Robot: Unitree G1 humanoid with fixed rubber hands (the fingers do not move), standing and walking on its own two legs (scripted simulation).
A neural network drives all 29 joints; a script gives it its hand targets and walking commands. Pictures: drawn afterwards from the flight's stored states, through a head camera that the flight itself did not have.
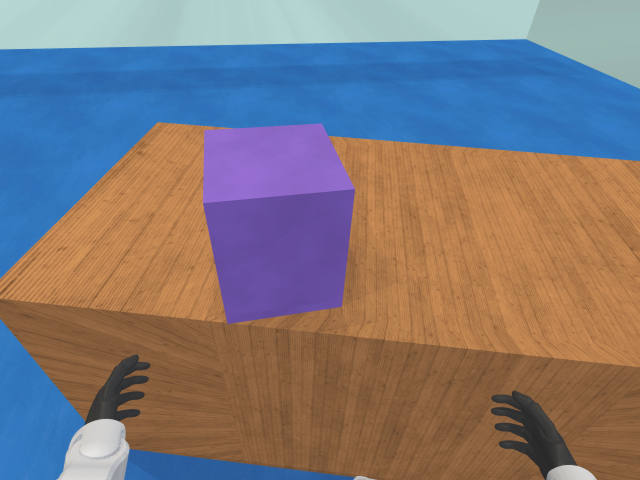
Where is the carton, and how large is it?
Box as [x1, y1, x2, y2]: [203, 123, 354, 323]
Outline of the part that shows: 321,123 204,130 203,205 227,323 341,306 354,188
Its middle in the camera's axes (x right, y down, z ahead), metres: -0.08 -0.03 +0.66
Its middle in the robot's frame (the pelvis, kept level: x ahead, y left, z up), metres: +0.52 +0.12 +0.06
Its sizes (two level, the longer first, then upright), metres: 0.210 0.200 0.250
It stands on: a pedestal, 0.65 m high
